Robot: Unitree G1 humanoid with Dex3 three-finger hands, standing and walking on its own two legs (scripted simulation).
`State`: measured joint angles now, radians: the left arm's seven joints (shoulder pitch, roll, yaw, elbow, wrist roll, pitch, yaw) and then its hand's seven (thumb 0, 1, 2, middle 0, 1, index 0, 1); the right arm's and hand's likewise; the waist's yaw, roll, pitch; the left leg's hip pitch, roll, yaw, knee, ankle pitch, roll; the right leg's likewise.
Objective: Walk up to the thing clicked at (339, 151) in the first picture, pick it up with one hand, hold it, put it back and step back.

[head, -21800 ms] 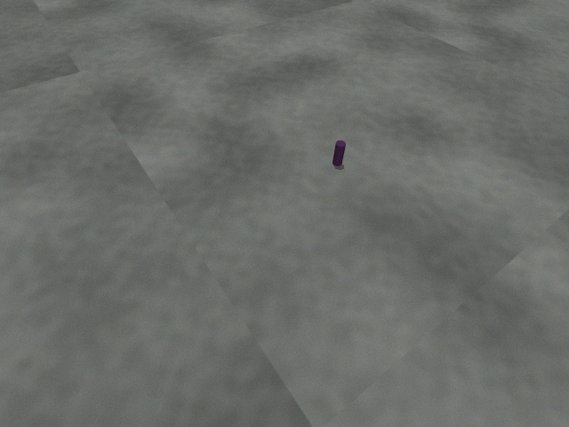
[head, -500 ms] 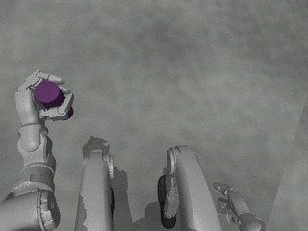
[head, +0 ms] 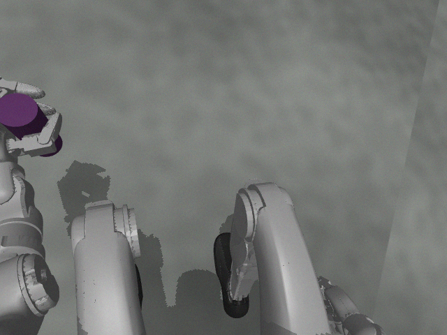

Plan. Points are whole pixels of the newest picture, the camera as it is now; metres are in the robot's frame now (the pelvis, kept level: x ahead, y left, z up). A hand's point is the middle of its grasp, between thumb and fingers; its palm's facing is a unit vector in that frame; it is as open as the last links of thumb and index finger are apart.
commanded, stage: crouch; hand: left
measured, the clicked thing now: (33, 129) +0.46 +0.25 -0.09
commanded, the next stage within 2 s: lower in 0.36 s
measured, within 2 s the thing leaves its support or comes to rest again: rests again in 1.60 s
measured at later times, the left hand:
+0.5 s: hand (47, 133) +0.47 +0.25 -0.13, palm faces +0.24 -0.97 -0.03, open 7.0 cm
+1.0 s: hand (60, 145) +0.47 +0.24 -0.20, palm faces +0.27 -0.96 -0.02, open 7.0 cm
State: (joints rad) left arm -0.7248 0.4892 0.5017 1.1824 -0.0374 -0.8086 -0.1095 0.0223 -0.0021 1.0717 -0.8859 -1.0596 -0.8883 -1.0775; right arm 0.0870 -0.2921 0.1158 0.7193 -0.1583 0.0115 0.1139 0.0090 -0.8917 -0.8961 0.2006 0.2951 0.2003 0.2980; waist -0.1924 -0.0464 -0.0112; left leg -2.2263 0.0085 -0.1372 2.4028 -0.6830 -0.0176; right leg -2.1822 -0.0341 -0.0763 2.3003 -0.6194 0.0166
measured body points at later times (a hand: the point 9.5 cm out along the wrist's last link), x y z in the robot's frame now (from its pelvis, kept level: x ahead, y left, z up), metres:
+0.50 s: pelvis +0.00 +0.01 -0.03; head +0.24 +0.10 +0.34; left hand +0.45 +0.30 -0.12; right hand +0.10 -0.27 -0.12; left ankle +0.09 +0.13 -0.30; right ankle +0.12 -0.13 -0.30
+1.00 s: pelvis +0.00 +0.01 -0.04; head +0.25 +0.13 +0.30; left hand +0.45 +0.29 -0.19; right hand +0.10 -0.27 -0.11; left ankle +0.09 +0.13 -0.30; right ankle +0.12 -0.13 -0.30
